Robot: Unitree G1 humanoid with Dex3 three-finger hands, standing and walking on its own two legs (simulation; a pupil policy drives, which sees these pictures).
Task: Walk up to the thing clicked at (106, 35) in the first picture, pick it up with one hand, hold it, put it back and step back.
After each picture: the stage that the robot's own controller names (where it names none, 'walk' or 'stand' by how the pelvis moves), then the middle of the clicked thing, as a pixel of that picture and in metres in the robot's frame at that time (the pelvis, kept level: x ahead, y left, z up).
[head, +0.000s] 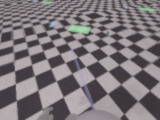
stand; (107, 33) +2.33 -0.41 -0.72
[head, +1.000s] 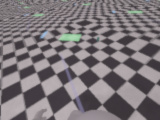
walk; (98, 39) +2.21 +0.01 -0.70
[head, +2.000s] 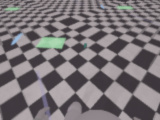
walk; (85, 45) +1.59 +0.24 -0.71
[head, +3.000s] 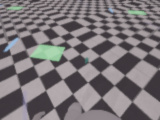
walk; (86, 60) +1.10 +0.15 -0.71
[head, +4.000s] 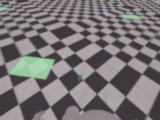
walk; (80, 78) +0.69 +0.14 -0.70
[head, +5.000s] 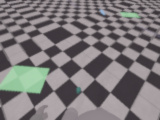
walk; (78, 90) +0.46 +0.11 -0.70
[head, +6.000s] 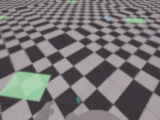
stand; (78, 100) +0.36 +0.12 -0.71
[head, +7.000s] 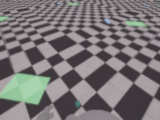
stand; (78, 104) +0.33 +0.13 -0.72
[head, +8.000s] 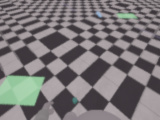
stand; (75, 100) +0.32 +0.17 -0.72
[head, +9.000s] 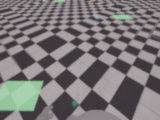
stand; (74, 104) +0.30 +0.18 -0.73
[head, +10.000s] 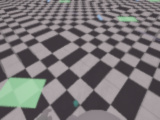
stand; (76, 103) +0.31 +0.16 -0.73
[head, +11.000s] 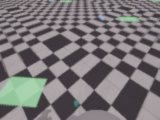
stand; (76, 103) +0.31 +0.15 -0.73
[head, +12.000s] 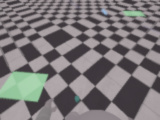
go down; (77, 99) +0.33 +0.15 -0.72
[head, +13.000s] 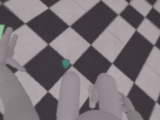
go down; (66, 63) +0.42 +0.17 -0.30
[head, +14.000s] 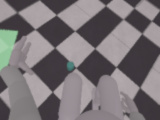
close in; (70, 66) +0.42 +0.16 -0.31
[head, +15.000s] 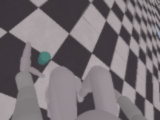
close in; (43, 58) +0.41 +0.20 -0.23
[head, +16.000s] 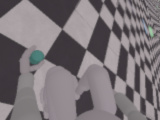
close; (36, 57) +0.40 +0.21 -0.23
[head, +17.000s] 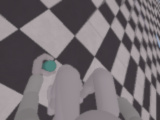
lift; (48, 66) +0.33 +0.21 -0.19
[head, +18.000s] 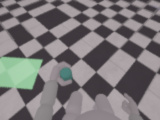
lift; (67, 76) +0.31 +0.16 +0.02
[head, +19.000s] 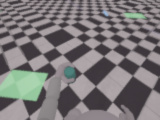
hold; (70, 75) +0.31 +0.15 +0.04
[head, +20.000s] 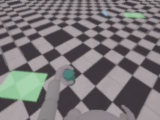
hold; (69, 77) +0.30 +0.16 +0.03
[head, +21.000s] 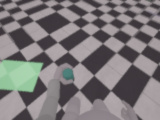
crouch; (69, 76) +0.32 +0.16 -0.03
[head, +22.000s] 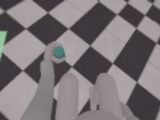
lower; (60, 54) +0.45 +0.19 -0.08
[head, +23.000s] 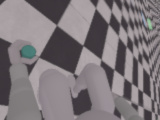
lower; (28, 53) +0.43 +0.22 -0.23
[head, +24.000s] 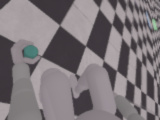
lower; (30, 53) +0.42 +0.23 -0.23
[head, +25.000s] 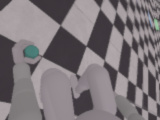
lower; (31, 53) +0.42 +0.23 -0.22
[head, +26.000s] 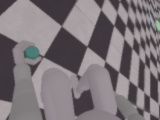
lower; (32, 54) +0.42 +0.23 -0.22
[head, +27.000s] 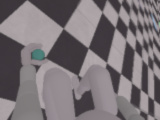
open; (37, 56) +0.41 +0.22 -0.23
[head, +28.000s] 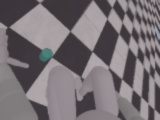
stand; (45, 55) +0.42 +0.20 -0.24
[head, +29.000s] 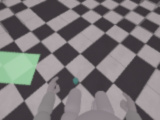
stand; (75, 81) +0.38 +0.14 -0.54
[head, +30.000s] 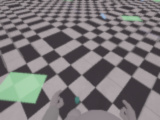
stand; (77, 100) +0.35 +0.13 -0.66
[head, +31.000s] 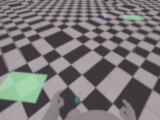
stand; (77, 100) +0.34 +0.13 -0.67
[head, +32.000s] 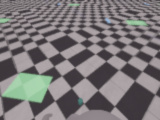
stand; (80, 101) +0.37 +0.12 -0.72
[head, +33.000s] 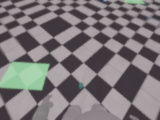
walk; (81, 86) +0.43 +0.07 -0.71
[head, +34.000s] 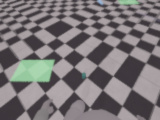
walk; (83, 75) +0.65 +0.12 -0.70
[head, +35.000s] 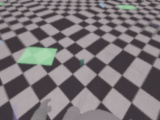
stand; (82, 62) +0.97 +0.16 -0.70
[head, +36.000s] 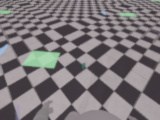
stand; (83, 65) +1.00 +0.14 -0.71
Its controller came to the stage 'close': yes
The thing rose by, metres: 0.73
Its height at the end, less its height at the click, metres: +0.00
